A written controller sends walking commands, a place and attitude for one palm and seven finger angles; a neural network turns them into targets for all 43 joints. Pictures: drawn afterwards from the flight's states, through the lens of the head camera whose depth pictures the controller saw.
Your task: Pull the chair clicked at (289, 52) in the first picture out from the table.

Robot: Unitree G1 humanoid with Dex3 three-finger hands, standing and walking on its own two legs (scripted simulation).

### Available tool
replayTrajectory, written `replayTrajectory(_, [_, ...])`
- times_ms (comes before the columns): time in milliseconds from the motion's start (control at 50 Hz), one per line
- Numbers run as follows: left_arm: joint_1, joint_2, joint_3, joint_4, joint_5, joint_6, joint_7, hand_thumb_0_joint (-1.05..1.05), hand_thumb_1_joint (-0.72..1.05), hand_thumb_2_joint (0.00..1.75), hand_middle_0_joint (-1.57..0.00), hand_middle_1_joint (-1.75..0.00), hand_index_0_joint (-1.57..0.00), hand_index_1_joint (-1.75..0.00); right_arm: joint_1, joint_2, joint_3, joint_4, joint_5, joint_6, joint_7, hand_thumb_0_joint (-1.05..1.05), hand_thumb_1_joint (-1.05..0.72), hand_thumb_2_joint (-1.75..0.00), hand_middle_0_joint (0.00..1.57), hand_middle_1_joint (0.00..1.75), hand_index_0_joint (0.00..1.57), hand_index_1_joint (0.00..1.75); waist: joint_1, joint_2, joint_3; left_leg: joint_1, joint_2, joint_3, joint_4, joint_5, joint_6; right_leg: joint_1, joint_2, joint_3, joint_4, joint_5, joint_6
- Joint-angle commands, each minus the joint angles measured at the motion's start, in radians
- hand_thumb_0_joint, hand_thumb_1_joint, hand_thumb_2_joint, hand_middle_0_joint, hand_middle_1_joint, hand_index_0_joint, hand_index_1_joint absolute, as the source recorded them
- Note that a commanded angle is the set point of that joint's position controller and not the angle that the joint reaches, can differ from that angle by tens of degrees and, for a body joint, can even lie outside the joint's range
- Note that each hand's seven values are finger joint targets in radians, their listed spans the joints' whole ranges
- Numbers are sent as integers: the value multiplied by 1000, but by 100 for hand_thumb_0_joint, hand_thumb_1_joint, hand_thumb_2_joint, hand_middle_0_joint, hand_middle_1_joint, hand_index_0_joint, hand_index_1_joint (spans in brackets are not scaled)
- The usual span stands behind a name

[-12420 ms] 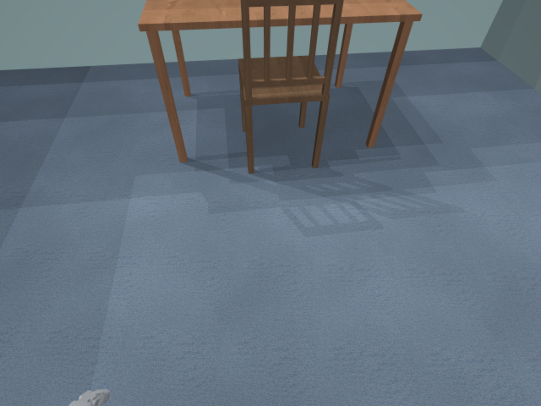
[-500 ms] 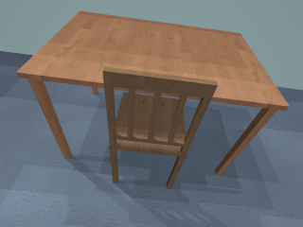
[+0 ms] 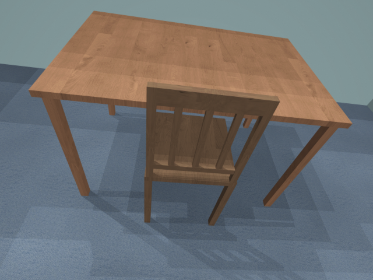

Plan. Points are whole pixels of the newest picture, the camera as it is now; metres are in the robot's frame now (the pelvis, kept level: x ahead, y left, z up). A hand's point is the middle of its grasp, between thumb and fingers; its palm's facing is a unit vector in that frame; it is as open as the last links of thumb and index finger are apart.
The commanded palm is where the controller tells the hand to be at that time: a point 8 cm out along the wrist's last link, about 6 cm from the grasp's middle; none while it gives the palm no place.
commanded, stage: come to a stop and stand still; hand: left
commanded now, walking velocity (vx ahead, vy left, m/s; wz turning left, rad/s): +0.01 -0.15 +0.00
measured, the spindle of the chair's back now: (201, 140) +0.58 -0.05 -0.09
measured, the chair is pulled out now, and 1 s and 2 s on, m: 0.00 0.00 0.00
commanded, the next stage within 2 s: look again from close up in 0.88 s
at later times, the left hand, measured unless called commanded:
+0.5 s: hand out of the picture -0.06 +0.22 -0.21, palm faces +0.08 -0.98 -0.16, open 7.4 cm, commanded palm none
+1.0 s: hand out of the picture -0.09 +0.19 -0.18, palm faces +0.06 -0.99 -0.15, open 7.4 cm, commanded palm none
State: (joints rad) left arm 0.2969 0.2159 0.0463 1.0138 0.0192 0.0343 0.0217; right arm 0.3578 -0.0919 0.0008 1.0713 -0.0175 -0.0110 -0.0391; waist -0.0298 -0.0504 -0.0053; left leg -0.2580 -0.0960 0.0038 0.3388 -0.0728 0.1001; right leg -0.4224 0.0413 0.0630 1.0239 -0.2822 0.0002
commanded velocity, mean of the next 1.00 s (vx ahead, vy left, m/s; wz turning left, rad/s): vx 0.01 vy -0.02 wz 0.00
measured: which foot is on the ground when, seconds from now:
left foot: down 0.00-0.30, up 0.32-0.42, down 0.44-1.00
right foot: up 0.00-0.28, down 0.30-1.00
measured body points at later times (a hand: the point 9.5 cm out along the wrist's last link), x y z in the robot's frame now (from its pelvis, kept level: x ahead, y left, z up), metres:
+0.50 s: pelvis -0.05 +0.05 -0.03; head -0.05 +0.08 +0.42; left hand -0.06 +0.28 -0.20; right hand -0.07 -0.19 -0.17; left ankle +0.02 +0.13 -0.75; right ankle -0.03 -0.09 -0.73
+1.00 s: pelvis -0.06 +0.04 +0.00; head -0.05 +0.04 +0.45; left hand -0.09 +0.24 -0.17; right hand -0.08 -0.18 -0.16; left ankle +0.02 +0.13 -0.74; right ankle -0.07 -0.07 -0.74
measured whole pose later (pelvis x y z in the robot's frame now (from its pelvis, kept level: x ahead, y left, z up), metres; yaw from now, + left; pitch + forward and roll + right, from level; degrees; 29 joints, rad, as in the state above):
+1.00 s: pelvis -0.06 +0.04 +0.00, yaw +1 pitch -1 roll +0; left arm 0.37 0.12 -0.01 1.09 0.00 -0.01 0.03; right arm 0.32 -0.14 0.00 1.12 -0.01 0.01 -0.03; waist -0.01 0.00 0.03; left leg -0.29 -0.05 -0.04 0.40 -0.10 0.03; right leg -0.16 0.04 0.02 0.44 -0.27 -0.03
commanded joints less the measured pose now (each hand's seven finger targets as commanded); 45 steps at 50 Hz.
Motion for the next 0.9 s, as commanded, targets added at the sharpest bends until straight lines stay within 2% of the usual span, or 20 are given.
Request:
replayTrajectory(0, [107, 49, 22, -22, 4, 12, -1, 0, 90, 90, -20, -30, -20, -30, 71, -171, -41, -28, 3, -10, -16, 0, -90, -90, 20, 30, 20, 30, 6, 144, 54, 46, 277, -340, -256, -426, -147, -99, -17, 16, 5, 10, 10])
replayTrajectory(160, [230, 54, 33, 0, -1, 22, 1, 0, 90, 90, -20, -30, -20, -30, 17, -188, -61, -30, -2, 19, -17, 0, -90, -90, 20, 30, 20, 30, 31, 230, 82, 17, 219, -250, -340, -401, -233, 117, 16, -113, -292, -164, 2])
replayTrajectory(220, [424, 43, 47, 56, -17, 20, 8, 0, 90, 90, -20, -30, -20, -30, -59, -211, -78, -47, 1, 42, -13, 0, -90, -90, 20, 30, 20, 30, 102, 198, 98, -79, 140, -150, -353, -289, -343, 387, 72, -207, -625, -187, -23])
replayTrajectory(240, [506, 44, 54, 84, -19, 12, 15, 0, 90, 90, -20, -30, -20, -30, -103, -209, -82, -52, 12, 51, -11, 0, -90, -90, 20, 30, 20, 30, 144, 107, 118, -141, 64, -52, -198, -271, -397, 502, 36, -196, -819, -101, -48])
replayTrajectory(260, [421, 85, 57, 62, -5, 5, 39, 0, 90, 90, -20, -30, -20, -30, -51, -133, -77, -27, 40, 63, -10, 0, -90, -90, 20, 30, 20, 30, 103, -214, 131, -114, -70, 45, 313, -349, -341, 344, -204, 53, -943, -118, -152])
replayTrajectory(280, [52, 87, 29, -60, 7, 2, 49, 0, 90, 90, -20, -30, -20, -30, 86, -114, -88, -24, 30, 74, -3, 0, -90, -90, 20, 30, 20, 30, -62, -294, 124, 12, 40, -113, 860, -489, -184, -77, -414, 208, -921, -196, -235])
replayTrajectory(300, [-274, 109, 30, -153, 2, -24, 58, 0, 90, 90, -20, -30, -20, -30, 193, -138, -96, -24, 19, 79, 14, 0, -90, -90, 20, 30, 20, 30, -195, -213, 83, 137, 130, -198, 1059, -432, -136, -318, -444, 206, -896, -157, -251])
replayTrajectory(320, [-315, 82, 19, -180, 3, -54, 48, 0, 90, 90, -20, -30, -20, -30, 236, -121, -77, -20, 18, 58, 29, 0, -90, -90, 20, 30, 20, 30, -195, -186, 88, 138, 155, -167, 864, -418, -105, -322, -361, 143, -896, -232, -195])
replayTrajectory(360, [-167, 58, 20, -113, 15, -44, 30, 0, 90, 90, -20, -30, -20, -30, 161, -100, -64, -23, 13, 39, 33, 0, -90, -90, 20, 30, 20, 30, -99, -68, 192, 93, 132, -53, 385, -366, -86, -180, -241, 34, -709, -230, -123])
replayTrajectory(380, [-64, 50, 13, -74, 2, -30, 19, 0, 90, 90, -20, -30, -20, -30, 139, -79, -46, -18, 0, 30, 26, 0, -90, -90, 20, 30, 20, 30, -50, 66, 194, 118, 100, 5, 149, -287, -95, -141, -185, 19, -587, -290, -100])
replayTrajectory(400, [21, 27, 5, -46, -13, -20, 5, 0, 90, 90, -20, -30, -20, -30, 105, -83, -34, -24, -6, 16, 16, 0, -90, -90, 20, 30, 20, 30, -14, 243, 179, 61, 101, -67, 33, -322, -96, -92, -114, -26, -459, -326, -67])
replayTrajectory(420, [80, 11, 7, -44, -21, -18, -1, 0, 90, 90, -20, -30, -20, -30, 84, -132, -34, -49, -17, 6, 8, 0, -90, -90, 20, 30, 20, 30, 7, 382, 153, -85, 238, -323, -118, -510, -38, -27, -41, -72, -306, -257, -25])
replayTrajectory(460, [118, 10, 15, -44, -17, 4, 4, 0, 90, 90, -20, -30, -20, -30, -10, -205, -52, -87, -19, 10, 4, 0, -90, -90, 20, 30, 20, 30, 58, 273, 102, -379, 340, -559, -270, -766, 43, 135, -2, -24, 0, -213, -34])
replayTrajectory(480, [128, 12, 13, -34, -4, 7, 9, 0, 90, 90, -20, -30, -20, -30, -78, -204, -47, -105, -14, 4, -1, 0, -90, -90, 20, 30, 20, 30, 85, 234, 117, -365, 340, -592, -285, -765, 37, 100, -33, 19, 46, -164, -34])
replayTrajectory(520, [133, 1, 3, -24, 0, -10, 9, 0, 90, 90, -20, -30, -20, -30, -98, -184, -40, -105, -10, -7, -4, 0, -90, -90, 20, 30, 20, 30, 81, 108, 87, -236, 320, -487, -228, -567, 53, 86, -65, 14, -53, -148, -30])
replayTrajectory(580, [122, -27, -12, -14, -12, -27, 4, 0, 90, 90, -20, -30, -20, -30, -37, -162, -37, -63, -5, -7, 0, 0, -90, -90, 20, 30, 20, 30, 55, 127, 61, -93, 281, -369, -177, -400, 44, 169, -61, -28, -390, -171, -32])
replayTrajectory(620, [165, -29, -15, 8, -12, -36, 10, 0, 90, 90, -20, -30, -20, -30, -18, -153, -41, -45, 4, 3, 4, 0, -90, -90, 20, 30, 20, 30, 60, 93, 81, -123, 222, -293, -132, -413, -11, 284, -54, -11, -647, -44, -37])
replayTrajectory(660, [137, 1, -20, 2, -11, -42, 13, 0, 90, 90, -20, -30, -20, -30, -12, -123, -31, -31, 12, 9, 9, 0, -90, -90, 20, 30, 20, 30, 34, 63, 132, -86, 138, -199, -83, -347, -77, 183, -119, 88, -732, -136, -72])
replayTrajectory(720, [73, 12, -26, -4, -15, -57, 9, 0, 90, 90, -20, -30, -20, -30, 11, -122, -27, -11, 8, 12, 13, 0, -90, -90, 20, 30, 20, 30, 2, -61, 114, 66, 116, -129, 27, -213, -89, 23, -143, 119, -791, -244, -72])
replayTrajectory(880, [122, 5, -30, 22, -14, -54, 8, 0, 90, 90, -20, -30, -20, -30, -8, -140, -15, 6, 9, 8, 11, 0, -90, -90, 20, 30, 20, 30, 22, 81, 124, 20, 150, -178, -50, -280, -77, 68, -103, 79, -728, -185, -57])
